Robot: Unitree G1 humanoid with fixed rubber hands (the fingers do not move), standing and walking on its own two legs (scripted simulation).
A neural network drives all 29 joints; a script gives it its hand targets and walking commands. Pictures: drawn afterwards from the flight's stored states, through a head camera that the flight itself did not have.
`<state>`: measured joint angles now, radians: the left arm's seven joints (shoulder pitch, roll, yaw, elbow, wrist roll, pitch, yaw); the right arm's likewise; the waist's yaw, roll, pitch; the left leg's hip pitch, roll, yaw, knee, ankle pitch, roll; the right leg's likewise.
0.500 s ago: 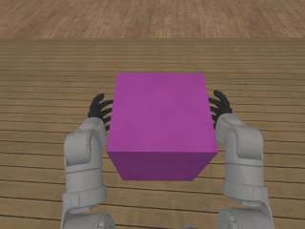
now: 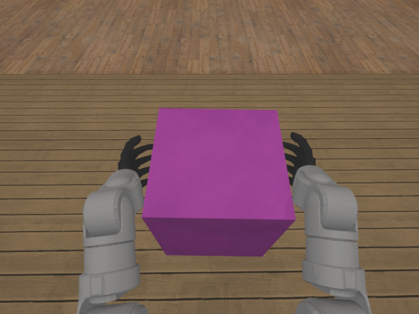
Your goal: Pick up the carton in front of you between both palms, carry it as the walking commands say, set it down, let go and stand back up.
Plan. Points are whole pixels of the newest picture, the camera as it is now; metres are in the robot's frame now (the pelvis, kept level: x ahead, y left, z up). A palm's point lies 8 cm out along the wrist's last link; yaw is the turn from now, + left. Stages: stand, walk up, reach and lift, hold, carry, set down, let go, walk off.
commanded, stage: carry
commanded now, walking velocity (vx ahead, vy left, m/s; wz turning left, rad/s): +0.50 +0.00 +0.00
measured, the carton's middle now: (215, 190) +0.35 -0.01 +0.04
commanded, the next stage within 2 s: none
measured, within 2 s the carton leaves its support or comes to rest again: neither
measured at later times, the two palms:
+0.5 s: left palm (153, 90) +0.66 +0.14 +0.07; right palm (263, 83) +0.68 -0.16 +0.06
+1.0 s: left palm (161, 44) +1.00 +0.15 +0.03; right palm (243, 43) +0.99 -0.15 +0.03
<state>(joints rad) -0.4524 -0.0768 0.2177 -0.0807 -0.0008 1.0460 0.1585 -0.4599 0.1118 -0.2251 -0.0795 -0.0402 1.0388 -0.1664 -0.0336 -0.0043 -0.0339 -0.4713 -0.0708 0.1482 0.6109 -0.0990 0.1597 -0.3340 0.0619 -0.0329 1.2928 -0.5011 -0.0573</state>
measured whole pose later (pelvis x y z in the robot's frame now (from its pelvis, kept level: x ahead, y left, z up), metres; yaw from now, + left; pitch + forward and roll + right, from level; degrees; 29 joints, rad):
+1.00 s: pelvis +0.66 +0.00 -0.08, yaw +0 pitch +4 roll +0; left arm -0.45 -0.07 0.22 -0.03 -0.01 1.02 0.16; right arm -0.46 0.12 -0.23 -0.03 -0.06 1.02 -0.17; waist -0.02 -0.01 -0.07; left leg -0.49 -0.08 0.12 0.62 -0.11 0.14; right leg -0.35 0.07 -0.03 1.31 -0.51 -0.04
